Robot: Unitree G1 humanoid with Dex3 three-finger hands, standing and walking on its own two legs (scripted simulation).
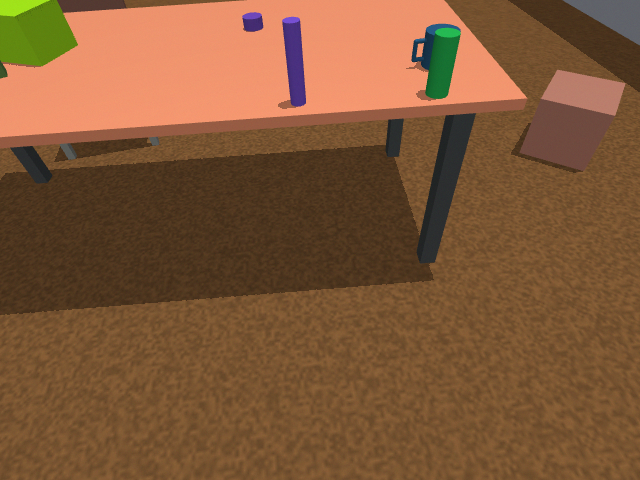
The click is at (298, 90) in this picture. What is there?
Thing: slim round
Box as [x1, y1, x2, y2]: [282, 17, 305, 106]
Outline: 287,17 282,20 290,99 291,104 298,106 305,103 299,19 297,17
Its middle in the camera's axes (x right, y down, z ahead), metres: -0.06 -0.43 +0.96
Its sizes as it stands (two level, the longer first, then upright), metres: 0.040 0.040 0.200
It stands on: a support 0.73 m high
